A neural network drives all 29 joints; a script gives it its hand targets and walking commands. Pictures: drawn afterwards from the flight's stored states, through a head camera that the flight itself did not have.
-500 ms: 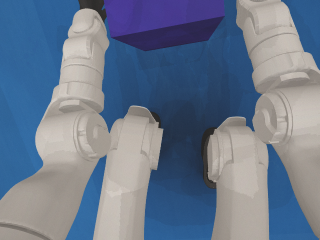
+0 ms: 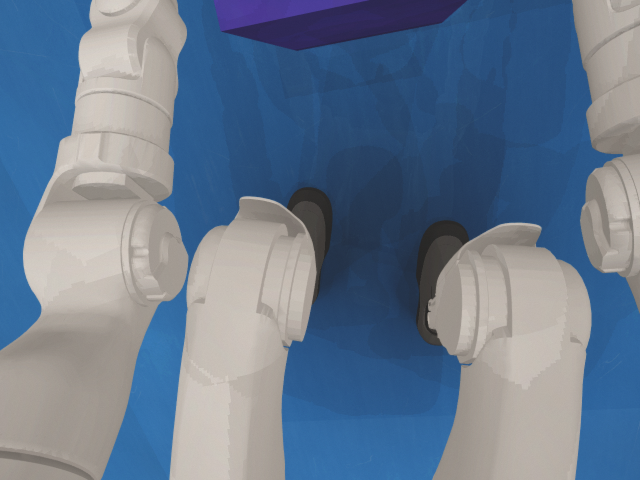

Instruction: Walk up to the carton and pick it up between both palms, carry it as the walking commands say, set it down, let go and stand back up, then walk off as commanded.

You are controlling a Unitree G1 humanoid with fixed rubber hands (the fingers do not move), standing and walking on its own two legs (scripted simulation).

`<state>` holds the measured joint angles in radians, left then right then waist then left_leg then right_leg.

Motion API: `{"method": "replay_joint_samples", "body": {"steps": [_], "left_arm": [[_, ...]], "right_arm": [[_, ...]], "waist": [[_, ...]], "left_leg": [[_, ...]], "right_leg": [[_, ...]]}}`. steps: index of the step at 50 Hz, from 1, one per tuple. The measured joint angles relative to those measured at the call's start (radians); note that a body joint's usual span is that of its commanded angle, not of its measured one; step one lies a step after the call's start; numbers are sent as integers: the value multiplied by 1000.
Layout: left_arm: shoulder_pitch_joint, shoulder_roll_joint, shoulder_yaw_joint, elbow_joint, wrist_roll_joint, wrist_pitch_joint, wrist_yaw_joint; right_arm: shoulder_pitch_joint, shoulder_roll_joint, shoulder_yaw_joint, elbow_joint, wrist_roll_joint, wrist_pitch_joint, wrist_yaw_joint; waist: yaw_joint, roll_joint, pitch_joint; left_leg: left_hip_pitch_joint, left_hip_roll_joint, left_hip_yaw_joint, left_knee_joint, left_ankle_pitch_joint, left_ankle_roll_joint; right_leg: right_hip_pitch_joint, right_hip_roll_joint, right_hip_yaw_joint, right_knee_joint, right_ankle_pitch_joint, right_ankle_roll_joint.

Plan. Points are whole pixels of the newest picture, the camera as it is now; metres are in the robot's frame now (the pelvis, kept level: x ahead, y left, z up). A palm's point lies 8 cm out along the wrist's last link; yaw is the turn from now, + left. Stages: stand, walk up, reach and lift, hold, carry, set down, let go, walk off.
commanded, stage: set down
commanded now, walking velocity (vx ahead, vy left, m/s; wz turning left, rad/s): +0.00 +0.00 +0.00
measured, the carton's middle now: out of the picture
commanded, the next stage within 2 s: let go in 1.32 s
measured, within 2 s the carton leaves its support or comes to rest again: neither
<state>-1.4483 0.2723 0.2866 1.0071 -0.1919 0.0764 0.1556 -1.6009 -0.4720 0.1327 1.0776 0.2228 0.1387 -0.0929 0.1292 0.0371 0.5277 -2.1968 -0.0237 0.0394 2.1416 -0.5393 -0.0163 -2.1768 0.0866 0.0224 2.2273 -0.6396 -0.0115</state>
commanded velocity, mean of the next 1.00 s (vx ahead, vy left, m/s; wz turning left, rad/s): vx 0.00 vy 0.00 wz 0.00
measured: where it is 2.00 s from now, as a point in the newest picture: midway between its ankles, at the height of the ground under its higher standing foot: (369, 286)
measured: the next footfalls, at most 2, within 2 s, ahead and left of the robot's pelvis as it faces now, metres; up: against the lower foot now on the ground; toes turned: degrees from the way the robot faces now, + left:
none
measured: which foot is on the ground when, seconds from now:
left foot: down 0.00-1.00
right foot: down 0.00-1.00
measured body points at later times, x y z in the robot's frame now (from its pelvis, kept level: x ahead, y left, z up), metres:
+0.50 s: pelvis -0.01 +0.00 +0.09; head +0.37 +0.02 +0.31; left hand +0.53 +0.23 -0.06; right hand +0.61 -0.11 -0.07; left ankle +0.13 +0.12 -0.34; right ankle +0.10 -0.11 -0.34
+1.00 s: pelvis -0.01 -0.01 +0.21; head +0.37 +0.02 +0.44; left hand +0.52 +0.23 +0.07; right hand +0.61 -0.11 +0.07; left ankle +0.13 +0.12 -0.34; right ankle +0.09 -0.11 -0.34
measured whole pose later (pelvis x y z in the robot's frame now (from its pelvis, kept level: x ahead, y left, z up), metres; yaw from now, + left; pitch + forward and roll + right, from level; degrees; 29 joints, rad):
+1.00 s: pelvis -0.01 -0.01 +0.21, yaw -1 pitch +31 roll +1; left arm -1.31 0.20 0.32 0.49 -0.12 0.42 0.20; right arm -1.56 -0.46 -0.08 0.81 0.09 0.41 -0.04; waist 0.14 -0.02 0.52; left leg -1.59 -0.05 -0.03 1.42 -0.37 -0.03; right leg -1.56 0.08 0.03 1.48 -0.44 -0.01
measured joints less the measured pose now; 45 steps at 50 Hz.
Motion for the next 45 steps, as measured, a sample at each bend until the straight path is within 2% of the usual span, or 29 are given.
{"method": "replay_joint_samples", "body": {"steps": [3, 5, 8, 13, 19, 25, 29, 32, 36, 45], "left_arm": [[20, -12, -25, -69, -38, 23, 12], [6, -24, -33, -69, -43, 41, 14], [-17, -46, -32, -83, -27, 78, 28], [46, -95, -27, -243, 8, 144, 67], [70, -93, -34, -336, 27, 215, 103], [35, -68, 2, -324, 36, 208, 82], [66, -70, 10, -394, 41, 232, 71], [108, -77, 3, -465, 35, 281, 69], [138, -77, 0, -530, 27, 342, 68], [121, -64, 33, -505, 70, 339, 51]], "right_arm": [[15, -10, 10, -60, 8, 26, -5], [-2, -4, -6, -51, -1, 38, -3], [-33, 7, -42, -29, -29, 60, 3], [4, 14, -98, -125, -48, 108, -11], [-17, -6, -160, -99, -64, 149, 0], [-56, -18, -177, -51, -95, 143, 39], [-26, -16, -165, -147, -102, 171, 42], [9, -17, -156, -239, -101, 217, 35], [30, -20, -151, -297, -89, 273, 30], [27, 0, -185, -253, -114, 274, 45]], "waist": [[5, 10, -2], [4, 4, -4], [2, -16, -3], [10, -27, -1], [25, -25, -4], [23, -42, -6], [16, -35, -3], [13, -22, -1], [10, -23, -2], [12, -62, -5]], "left_leg": [[9, -8, 2, -7, 59, 2], [14, -14, 4, -9, 35, 3], [26, -21, 2, -34, 29, 2], [87, -32, -28, -87, 37, -2], [188, -35, -40, -190, 48, -3], [248, -29, -40, -285, 67, -9], [276, -28, -50, -329, 76, -12], [311, -29, -56, -370, 83, -11], [377, -27, -55, -452, 101, -11], [534, -20, -59, -638, 147, -14]], "right_leg": [[11, -8, 2, 1, 3, 5], [18, -15, 4, -4, 8, 5], [33, -23, 3, -28, 18, 3], [109, -30, -20, -98, 23, 0], [209, -27, -20, -208, 41, 0], [257, -18, -10, -299, 69, -4], [286, -14, -14, -349, 83, -5], [323, -11, -14, -394, 92, -3], [383, -7, -4, -474, 114, -3], [531, 0, 10, -656, 166, -8]]}}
